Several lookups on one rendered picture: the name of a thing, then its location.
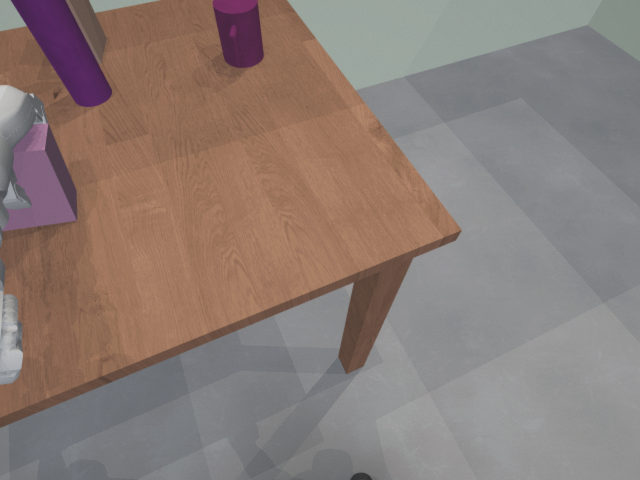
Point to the table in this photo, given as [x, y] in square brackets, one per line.
[209, 198]

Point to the left robot hand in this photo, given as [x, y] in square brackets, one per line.
[18, 112]

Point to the sponge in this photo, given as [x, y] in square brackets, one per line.
[41, 171]

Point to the robot left upper arm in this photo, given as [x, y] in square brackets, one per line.
[11, 352]

